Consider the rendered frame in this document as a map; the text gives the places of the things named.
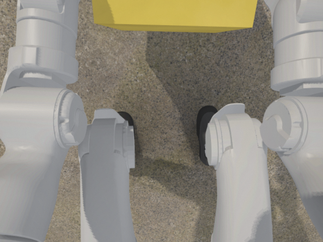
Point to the right robot foot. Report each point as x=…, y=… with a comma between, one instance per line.
x=203, y=118

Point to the carton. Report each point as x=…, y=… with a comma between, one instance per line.
x=205, y=16

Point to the left robot forearm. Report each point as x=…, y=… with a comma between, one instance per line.
x=44, y=55

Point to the left robot upper arm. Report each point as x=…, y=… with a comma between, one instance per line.
x=38, y=126

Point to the right robot forearm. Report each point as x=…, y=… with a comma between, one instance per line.
x=298, y=47

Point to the robot left shin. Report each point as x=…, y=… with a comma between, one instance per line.
x=83, y=147

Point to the right robot upper arm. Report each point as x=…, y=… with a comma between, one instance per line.
x=293, y=127

